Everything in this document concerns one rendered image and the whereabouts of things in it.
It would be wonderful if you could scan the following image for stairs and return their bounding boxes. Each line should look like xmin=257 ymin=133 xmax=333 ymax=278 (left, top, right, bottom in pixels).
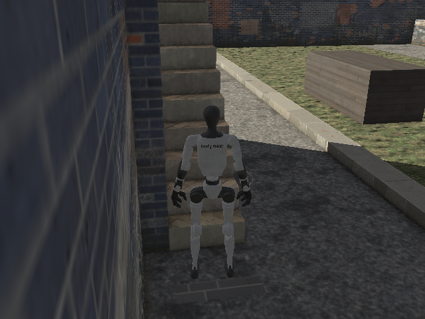
xmin=158 ymin=0 xmax=245 ymax=251

